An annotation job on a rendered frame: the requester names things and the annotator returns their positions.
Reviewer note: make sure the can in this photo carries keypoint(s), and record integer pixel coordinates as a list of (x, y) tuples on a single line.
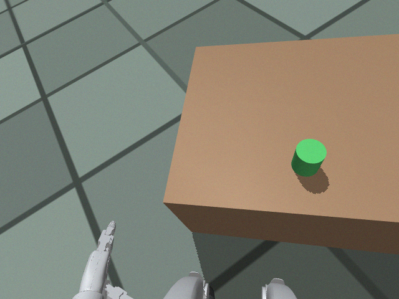
[(308, 157)]

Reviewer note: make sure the left robot hand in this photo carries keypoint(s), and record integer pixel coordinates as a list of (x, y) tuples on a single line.
[(96, 270)]

